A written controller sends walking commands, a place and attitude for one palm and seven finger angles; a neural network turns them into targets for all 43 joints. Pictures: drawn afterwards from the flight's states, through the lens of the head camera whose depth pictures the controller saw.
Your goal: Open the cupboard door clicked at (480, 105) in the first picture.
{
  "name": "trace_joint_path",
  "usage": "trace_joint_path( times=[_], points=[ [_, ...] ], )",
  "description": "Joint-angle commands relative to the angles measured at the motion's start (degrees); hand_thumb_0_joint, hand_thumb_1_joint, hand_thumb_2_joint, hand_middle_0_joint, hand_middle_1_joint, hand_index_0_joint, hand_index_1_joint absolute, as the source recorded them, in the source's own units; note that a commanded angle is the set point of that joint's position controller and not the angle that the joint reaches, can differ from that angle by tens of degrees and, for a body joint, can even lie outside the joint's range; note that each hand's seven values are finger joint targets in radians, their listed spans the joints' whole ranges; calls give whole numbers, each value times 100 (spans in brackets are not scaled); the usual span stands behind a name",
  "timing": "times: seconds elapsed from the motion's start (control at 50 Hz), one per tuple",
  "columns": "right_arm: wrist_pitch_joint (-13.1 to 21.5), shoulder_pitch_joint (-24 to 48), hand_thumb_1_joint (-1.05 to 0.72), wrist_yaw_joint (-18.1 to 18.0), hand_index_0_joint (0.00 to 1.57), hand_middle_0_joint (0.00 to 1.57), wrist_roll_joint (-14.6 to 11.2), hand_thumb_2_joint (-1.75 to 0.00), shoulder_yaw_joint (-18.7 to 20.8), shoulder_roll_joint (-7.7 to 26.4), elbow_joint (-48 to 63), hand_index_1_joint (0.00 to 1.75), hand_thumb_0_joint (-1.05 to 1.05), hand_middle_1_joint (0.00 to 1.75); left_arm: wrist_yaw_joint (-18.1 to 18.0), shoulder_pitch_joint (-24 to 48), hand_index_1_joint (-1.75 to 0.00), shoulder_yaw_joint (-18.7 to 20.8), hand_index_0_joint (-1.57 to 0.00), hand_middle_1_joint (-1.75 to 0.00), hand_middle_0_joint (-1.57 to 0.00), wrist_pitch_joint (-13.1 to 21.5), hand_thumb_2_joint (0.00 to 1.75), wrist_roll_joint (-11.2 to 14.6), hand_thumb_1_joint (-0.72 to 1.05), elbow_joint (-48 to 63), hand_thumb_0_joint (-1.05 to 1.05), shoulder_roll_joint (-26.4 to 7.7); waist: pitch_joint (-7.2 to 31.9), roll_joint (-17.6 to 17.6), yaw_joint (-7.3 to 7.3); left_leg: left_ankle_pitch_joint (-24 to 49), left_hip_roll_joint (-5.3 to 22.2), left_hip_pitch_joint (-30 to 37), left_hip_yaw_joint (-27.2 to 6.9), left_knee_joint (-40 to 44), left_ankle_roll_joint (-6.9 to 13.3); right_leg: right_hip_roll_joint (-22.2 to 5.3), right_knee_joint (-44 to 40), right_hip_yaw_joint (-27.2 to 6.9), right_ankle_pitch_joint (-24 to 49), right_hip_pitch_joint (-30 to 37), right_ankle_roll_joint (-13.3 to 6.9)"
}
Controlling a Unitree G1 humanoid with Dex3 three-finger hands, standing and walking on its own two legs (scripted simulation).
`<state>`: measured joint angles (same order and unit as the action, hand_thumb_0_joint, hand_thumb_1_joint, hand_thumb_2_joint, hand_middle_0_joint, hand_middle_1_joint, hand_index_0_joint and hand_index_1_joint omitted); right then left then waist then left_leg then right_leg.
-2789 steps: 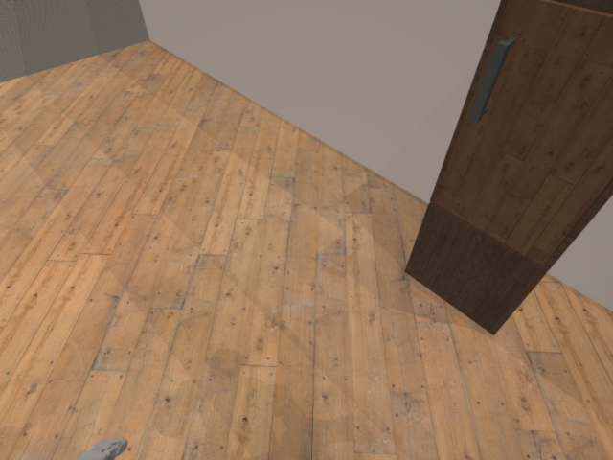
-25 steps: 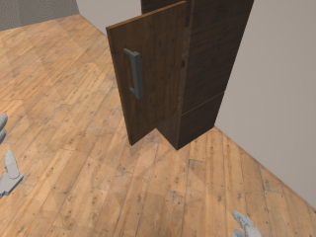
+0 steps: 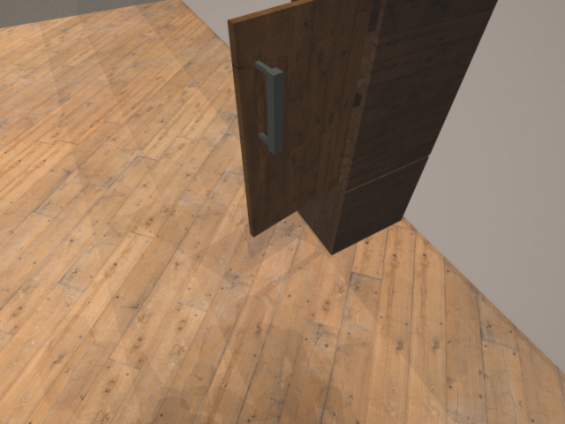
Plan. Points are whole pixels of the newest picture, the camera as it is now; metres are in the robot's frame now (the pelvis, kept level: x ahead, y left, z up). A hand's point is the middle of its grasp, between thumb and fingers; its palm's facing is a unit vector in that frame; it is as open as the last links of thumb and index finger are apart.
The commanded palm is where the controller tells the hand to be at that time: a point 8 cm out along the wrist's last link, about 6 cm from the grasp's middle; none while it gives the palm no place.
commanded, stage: let the arm hang, fingers relaxed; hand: left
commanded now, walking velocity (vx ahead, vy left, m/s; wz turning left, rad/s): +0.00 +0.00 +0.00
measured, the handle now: (268, 109) +0.66 +0.07 +0.09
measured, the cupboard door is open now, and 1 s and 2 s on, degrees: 99 99 99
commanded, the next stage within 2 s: look to check the result in 0.62 s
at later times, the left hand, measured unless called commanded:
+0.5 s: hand out of the picture +0.00 +0.20 -0.17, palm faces +0.01 -0.98 -0.20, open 7.3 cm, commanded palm none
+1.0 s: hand out of the picture +0.04 +0.22 -0.16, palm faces +0.00 -0.97 -0.24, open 7.3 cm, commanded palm none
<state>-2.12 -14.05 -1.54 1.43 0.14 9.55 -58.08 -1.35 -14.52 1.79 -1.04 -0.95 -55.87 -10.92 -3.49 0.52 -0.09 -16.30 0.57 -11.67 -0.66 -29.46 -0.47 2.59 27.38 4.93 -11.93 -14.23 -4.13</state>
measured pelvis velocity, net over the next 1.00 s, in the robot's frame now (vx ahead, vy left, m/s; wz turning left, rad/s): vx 0.01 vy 0.03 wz -0.03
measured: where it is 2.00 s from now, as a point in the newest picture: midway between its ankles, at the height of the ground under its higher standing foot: outside the picture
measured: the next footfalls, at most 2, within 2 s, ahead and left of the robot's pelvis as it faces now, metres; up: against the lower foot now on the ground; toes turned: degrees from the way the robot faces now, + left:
none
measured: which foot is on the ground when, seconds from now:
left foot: down 0.00-1.00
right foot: down 0.00-1.00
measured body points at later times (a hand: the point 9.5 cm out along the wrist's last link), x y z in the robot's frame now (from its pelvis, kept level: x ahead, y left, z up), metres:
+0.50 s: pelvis -0.01 +0.02 +0.01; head -0.01 +0.01 +0.46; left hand +0.00 +0.25 -0.15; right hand -0.07 -0.20 -0.16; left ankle +0.00 +0.12 -0.74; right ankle +0.03 -0.07 -0.74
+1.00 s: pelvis +0.01 +0.03 +0.01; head +0.03 +0.02 +0.46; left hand +0.05 +0.27 -0.14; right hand +0.03 -0.20 -0.15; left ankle +0.00 +0.13 -0.74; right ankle +0.03 -0.07 -0.74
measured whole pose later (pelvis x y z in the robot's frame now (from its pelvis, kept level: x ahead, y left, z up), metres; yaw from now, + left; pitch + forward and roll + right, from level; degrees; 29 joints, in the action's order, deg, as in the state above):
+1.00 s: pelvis +0.01 +0.03 +0.01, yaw -2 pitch -1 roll +0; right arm 0.5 -12.3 -1.8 1.1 0.1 10.6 -64.9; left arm -1.2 -11.9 1.3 0.7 -0.9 -65.6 -10.6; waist -2.6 1.0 -0.3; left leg -13.3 -2.0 -6.5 1.9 -21.1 2.2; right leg 0.4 22.3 2.0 -10.0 -11.0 -1.4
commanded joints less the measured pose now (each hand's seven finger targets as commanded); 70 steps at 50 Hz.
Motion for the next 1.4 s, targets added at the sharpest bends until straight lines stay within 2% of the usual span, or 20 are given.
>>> trace_joint_path(
  times=[0.0,0.06,0.08,0.1,0.2,0.3,0.32,0.46,0.54,0.68,0.74,0.82,0.9,0.92,1.0,1.02,1.08,1.16,1.26,1.38],
  points=[
    [155,-186,-90,-6,20,20,-8,-90,132,635,43,30,0,30,-30,-3,-30,62,-20,-30,-20,149,90,42,90,-34,0,-624,115,328,13,42,480,-270,-446,1001,271,-759,-1073,-1075,-278,402,114],
    [159,-387,-90,3,20,20,8,-90,137,660,-133,30,0,30,-19,28,-30,76,-20,-30,-20,152,90,34,90,-265,0,-682,-25,-204,-17,-309,414,-354,-410,1150,290,-771,-1296,-1141,-818,352,124],
    [168,-426,-90,3,20,20,7,-90,145,700,-185,30,0,30,-19,30,-30,85,-20,-30,-20,161,90,30,90,-319,0,-696,-38,-273,-20,-279,400,-307,-378,1149,298,-792,-1343,-1154,-891,313,118],
    [157,-431,-90,5,20,20,0,-90,151,707,-225,30,0,30,-25,9,-30,86,-20,-30,-20,150,90,25,90,-374,0,-725,-195,-322,-8,-357,383,-274,-348,1147,297,-782,-1408,-1152,-1128,125,123],
    [144,-626,-90,-6,20,20,19,-90,139,623,-396,30,0,30,-36,-111,-30,110,-20,-30,-20,129,90,14,90,-547,0,-669,-283,-162,-19,-582,357,-308,-322,1179,324,-765,-1442,-1167,-1438,-125,132],
    [173,-717,-90,-18,20,20,18,-90,128,578,-474,30,0,30,-42,-194,-30,124,-20,-30,-20,136,90,20,90,-628,0,-645,-287,-17,14,-579,363,-445,-350,1236,333,-759,-1315,-1149,-1266,-38,116],
    [185,-774,-90,-18,20,20,23,-90,121,538,-492,30,0,30,-39,-192,-30,122,-20,-30,-20,141,90,21,90,-656,0,-639,-182,-66,-4,-556,380,-458,-364,1256,341,-783,-1286,-1133,-1181,65,116],
    [249,-820,-90,-42,20,20,0,-90,103,494,-556,30,0,30,-48,-235,-30,94,-20,-30,-20,180,90,44,90,-736,0,-565,-81,63,14,-76,410,-379,-385,1261,328,-812,-1094,-1102,-552,280,79],
    [261,-804,-90,-50,20,20,-6,-90,105,498,-582,30,0,30,-53,-181,-30,81,-20,-30,-20,177,90,43,90,-765,0,-546,-191,138,10,-65,464,-433,-442,1344,320,-799,-1001,-1029,-353,302,87],
    [278,-672,-90,-54,20,20,-17,-90,123,585,-556,30,0,30,-55,-149,-30,60,-20,-30,-20,198,90,41,90,-780,0,-528,-51,20,-12,148,500,-234,-446,1320,315,-795,-922,-994,-35,361,113],
    [305,-565,-90,-53,20,20,-27,-90,125,628,-555,30,0,30,-58,-98,-30,54,-20,-30,-20,220,90,38,90,-769,0,-556,31,34,-12,481,535,-100,-439,1297,309,-809,-852,-951,277,413,115],
    [331,-388,-90,-55,20,20,-40,-90,138,724,-531,30,0,30,-57,-37,-30,62,-20,-30,-20,247,90,33,90,-769,0,-642,129,-13,-18,842,565,68,-431,1272,307,-853,-820,-897,599,492,119],
    [323,-210,-90,-51,20,20,-50,-90,154,849,-527,30,0,30,-52,32,-30,61,-20,-30,-20,261,90,29,90,-759,0,-732,-1,-79,-11,885,553,177,-405,1294,304,-848,-883,-926,626,393,123],
    [323,-190,-90,-48,20,20,-35,-90,146,855,-542,30,0,30,-49,87,-30,55,-20,-30,-20,258,90,30,90,-766,0,-748,24,9,-35,927,560,177,-423,1300,295,-871,-878,-917,658,441,126],
    [345,-5,-90,-44,20,20,-53,-90,169,1015,-498,30,0,30,-45,147,-30,79,-20,-30,-20,294,90,29,90,-723,0,-877,233,-113,-21,1208,564,393,-412,1273,303,-885,-869,-925,975,554,115],
    [341,29,-90,-42,20,20,-38,-90,162,1030,-519,30,0,30,-41,202,-30,65,-20,-30,-20,287,90,33,90,-739,0,-896,227,-12,-35,1192,572,391,-403,1288,288,-902,-881,-923,973,572,122],
    [344,127,-90,-33,20,20,-34,-90,161,1117,-512,30,0,30,-35,276,-30,74,-20,-30,-20,300,90,35,90,-729,0,-981,294,-64,-28,1245,578,447,-418,1336,275,-912,-903,-935,1044,657,115],
    [353,259,-90,-27,20,20,-36,-90,164,1224,-508,30,0,30,-27,404,-30,86,-20,-30,-20,306,90,36,90,-714,0,-1113,322,55,-26,1431,590,503,-411,1365,258,-932,-907,-943,1245,741,108],
    [347,386,-90,-14,20,20,-34,-90,167,1374,-498,30,0,30,-15,523,-30,81,-20,-30,-20,312,90,39,90,-697,0,-1230,323,-70,-24,1377,607,546,-414,1425,243,-946,-975,-952,1226,783,109],
    [341,497,-90,6,20,20,-32,-90,162,1507,-480,30,0,30,2,646,-30,77,-20,-30,-20,320,90,44,90,-672,0,-1372,358,5,-17,1271,601,580,-409,1463,229,-962,-1071,-1002,1169,848,100]
  ],
)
